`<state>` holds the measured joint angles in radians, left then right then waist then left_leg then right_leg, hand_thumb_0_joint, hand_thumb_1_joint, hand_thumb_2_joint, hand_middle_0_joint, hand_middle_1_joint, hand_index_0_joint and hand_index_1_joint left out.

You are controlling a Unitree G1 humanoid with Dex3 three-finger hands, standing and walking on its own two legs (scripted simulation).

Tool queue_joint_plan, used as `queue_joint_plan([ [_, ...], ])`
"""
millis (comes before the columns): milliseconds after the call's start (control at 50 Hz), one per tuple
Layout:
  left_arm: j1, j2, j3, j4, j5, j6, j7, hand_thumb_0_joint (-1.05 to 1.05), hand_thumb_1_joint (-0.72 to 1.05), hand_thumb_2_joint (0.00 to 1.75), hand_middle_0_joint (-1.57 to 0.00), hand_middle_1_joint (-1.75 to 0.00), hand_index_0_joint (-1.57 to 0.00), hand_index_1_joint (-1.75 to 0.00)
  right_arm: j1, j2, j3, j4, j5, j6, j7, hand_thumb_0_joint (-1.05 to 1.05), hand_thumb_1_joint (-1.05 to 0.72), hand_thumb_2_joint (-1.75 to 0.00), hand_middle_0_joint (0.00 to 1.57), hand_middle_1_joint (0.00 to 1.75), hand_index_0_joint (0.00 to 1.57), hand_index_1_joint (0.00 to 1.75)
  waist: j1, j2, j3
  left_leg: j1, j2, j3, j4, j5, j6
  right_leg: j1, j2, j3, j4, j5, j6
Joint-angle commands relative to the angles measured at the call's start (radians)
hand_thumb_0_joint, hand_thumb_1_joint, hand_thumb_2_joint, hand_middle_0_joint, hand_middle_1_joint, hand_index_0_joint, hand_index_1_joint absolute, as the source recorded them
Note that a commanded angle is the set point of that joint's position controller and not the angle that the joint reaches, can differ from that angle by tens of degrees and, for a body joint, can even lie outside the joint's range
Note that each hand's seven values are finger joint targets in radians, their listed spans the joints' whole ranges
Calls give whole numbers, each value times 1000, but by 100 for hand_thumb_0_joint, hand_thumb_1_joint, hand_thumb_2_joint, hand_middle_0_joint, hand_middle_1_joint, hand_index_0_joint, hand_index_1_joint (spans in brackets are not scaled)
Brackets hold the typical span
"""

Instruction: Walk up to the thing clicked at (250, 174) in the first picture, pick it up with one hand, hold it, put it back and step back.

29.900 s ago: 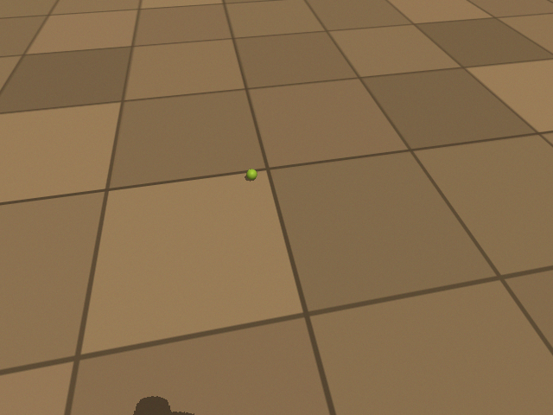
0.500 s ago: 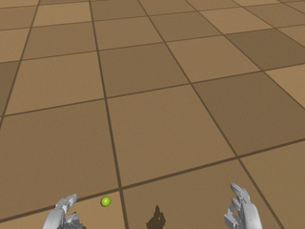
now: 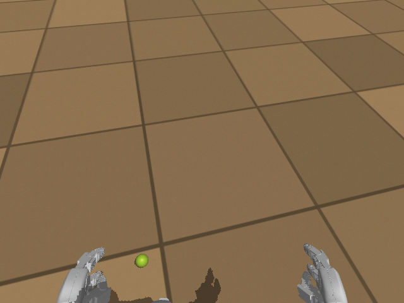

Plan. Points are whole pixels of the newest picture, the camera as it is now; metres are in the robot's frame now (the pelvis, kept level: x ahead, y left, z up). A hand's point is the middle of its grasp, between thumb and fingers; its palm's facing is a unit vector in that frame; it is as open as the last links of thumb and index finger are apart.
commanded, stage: stand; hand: left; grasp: from above
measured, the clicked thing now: (142, 260) +0.41 +0.26 -0.69
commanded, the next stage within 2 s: none
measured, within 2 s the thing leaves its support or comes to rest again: neither
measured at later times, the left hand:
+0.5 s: hand out of the picture +0.04 +0.24 -0.11, palm faces +0.03 -0.95 -0.32, open 7.4 cm
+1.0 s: hand out of the picture +0.04 +0.24 -0.10, palm faces +0.01 -0.94 -0.34, open 7.4 cm
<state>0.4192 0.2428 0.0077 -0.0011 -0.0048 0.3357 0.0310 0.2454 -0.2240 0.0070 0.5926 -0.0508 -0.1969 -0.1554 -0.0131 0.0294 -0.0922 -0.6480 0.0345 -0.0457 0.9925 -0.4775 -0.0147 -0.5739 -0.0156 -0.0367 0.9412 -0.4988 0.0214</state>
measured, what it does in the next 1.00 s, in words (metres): rises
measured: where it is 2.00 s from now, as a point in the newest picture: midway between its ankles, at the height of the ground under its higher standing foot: outside the picture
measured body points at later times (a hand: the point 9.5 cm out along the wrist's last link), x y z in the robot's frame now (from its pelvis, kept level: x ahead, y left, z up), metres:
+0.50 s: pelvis -0.01 +0.01 +0.05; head +0.00 +0.01 +0.50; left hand +0.04 +0.29 -0.09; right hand +0.07 -0.27 -0.09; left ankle +0.01 +0.13 -0.68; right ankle -0.01 -0.14 -0.68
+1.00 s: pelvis -0.01 +0.00 +0.06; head -0.01 +0.00 +0.51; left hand +0.04 +0.29 -0.07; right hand +0.05 -0.28 -0.08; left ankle +0.01 +0.13 -0.68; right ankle -0.01 -0.14 -0.68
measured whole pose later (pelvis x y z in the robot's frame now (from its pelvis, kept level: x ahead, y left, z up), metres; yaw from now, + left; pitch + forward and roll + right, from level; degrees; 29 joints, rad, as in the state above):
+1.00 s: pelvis -0.01 +0.00 +0.06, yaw +0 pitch -4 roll +0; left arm 0.15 0.30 0.03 1.14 0.03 0.00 0.03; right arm 0.14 -0.30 -0.04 1.12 -0.03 0.00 -0.02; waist 0.01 0.01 0.06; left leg -0.14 0.01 0.00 0.38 -0.18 -0.01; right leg -0.09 -0.04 -0.01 0.36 -0.21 0.03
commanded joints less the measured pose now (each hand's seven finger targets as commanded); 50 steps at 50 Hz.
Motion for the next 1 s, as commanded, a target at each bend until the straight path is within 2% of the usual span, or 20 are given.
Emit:
queue_joint_plan([
  [0, -144, 194, 94, 273, 80, -258, 21, 0, 90, 90, -20, -30, -20, -30, -70, -224, -79, 36, -57, 92, 84, 0, -90, -90, 20, 30, 20, 30, 14, -80, -33, 207, 1, -2, -212, 418, 85, 153, -47, 123, -225, 343, -100],
  [40, -180, 197, 81, 350, 68, -289, 14, 0, 90, 90, -20, -30, -20, -30, -69, -202, -75, 80, -14, 100, 117, 0, -90, -90, 20, 30, 20, 30, 24, -11, -74, 275, 1, -10, -264, 393, 89, 232, -64, 108, -214, 358, -78],
  [80, -180, 187, 88, 429, 54, -293, 12, 0, 90, 90, -20, -30, -20, -30, -107, -215, -87, 103, 3, 109, 130, 0, -90, -90, 20, 30, 20, 30, 45, -56, -73, 326, 6, -9, -278, 424, 81, 214, -57, 98, -237, 356, -66],
  [120, -205, 177, 84, 505, 48, -302, 15, 0, 90, 90, -20, -30, -20, -30, -119, -210, -93, 134, 5, 119, 136, 0, -90, -90, 20, 30, 20, 30, 53, -22, -54, 328, 18, -36, -324, 351, 81, 227, -60, 88, -263, 296, -53],
  [160, -226, 180, 85, 575, 52, -315, 15, 0, 90, 90, -20, -30, -20, -30, -130, -208, -92, 162, 1, 130, 137, 0, -90, -90, 20, 30, 20, 30, 45, -17, -23, 327, 29, -47, -378, 286, 83, 243, -55, 83, -290, 257, -49],
  [260, -230, 183, 84, 716, 53, -336, 12, 0, 90, 90, -20, -30, -20, -30, -130, -224, -94, 223, 0, 148, 133, 0, -90, -90, 20, 30, 20, 30, 38, 14, 58, 319, 46, -84, -498, 173, 80, 293, -51, 72, -377, 232, -43],
  [320, -234, 195, 83, 788, 49, -348, 11, 0, 90, 90, -20, -30, -20, -30, -124, -226, -93, 266, 5, 157, 130, 0, -90, -90, 20, 30, 20, 30, 32, -19, 82, 355, 37, -68, -516, 208, 67, 316, -70, 92, -444, 263, -50],
  [380, -232, 201, 79, 847, 42, -354, 12, 0, 90, 90, -20, -30, -20, -30, -99, -229, -90, 310, 10, 161, 126, 0, -90, -90, 20, 30, 20, 30, 21, -25, 76, 419, 45, -63, -537, 297, 62, 348, -81, 97, -488, 321, -46],
  [400, -220, 202, 77, 869, 39, -354, 12, 0, 90, 90, -20, -30, -20, -30, -97, -234, -89, 327, 12, 161, 125, 0, -90, -90, 20, 30, 20, 30, 26, -13, 73, 435, 48, -66, -549, 327, 60, 362, -82, 93, -495, 343, -43],
  [520, -233, 212, 71, 959, 35, -350, 16, 0, 90, 90, -20, -30, -20, -30, -101, -244, -84, 384, 19, 165, 120, 0, -90, -90, 20, 30, 20, 30, 26, -2, 89, 477, 65, -71, -623, 382, 52, 421, -84, 80, -543, 365, -32],
  [740, -254, 230, 61, 1055, 35, -348, 10, 0, 90, 90, -20, -30, -20, -30, -129, -247, -76, 450, 25, 173, 124, 0, -90, -90, 20, 30, 20, 30, 28, -10, 145, 483, 62, -66, -700, 256, 31, 426, -87, 86, -618, 302, -27],
  [780, -265, 236, 62, 1061, 34, -351, 10, 0, 90, 90, -20, -30, -20, -30, -126, -257, -78, 456, 25, 173, 124, 0, -90, -90, 20, 30, 20, 30, 26, -23, 131, 485, 67, -64, -696, 282, 39, 446, -97, 92, -629, 332, -30],
  [900, -288, 243, 58, 1076, 33, -356, 9, 0, 90, 90, -20, -30, -20, -30, -143, -260, -73, 467, 27, 171, 127, 0, -90, -90, 20, 30, 20, 30, 23, -36, 116, 527, 69, -51, -686, 354, 35, 442, -103, 98, -650, 357, -29],
  [980, -287, 246, 56, 1089, 29, -358, 6, 0, 90, 90, -20, -30, -20, -30, -145, -265, -67, 478, 29, 173, 131, 0, -90, -90, 20, 30, 20, 30, 25, -31, 121, 522, 69, -49, -693, 345, 34, 451, -102, 95, -660, 355, -24],
])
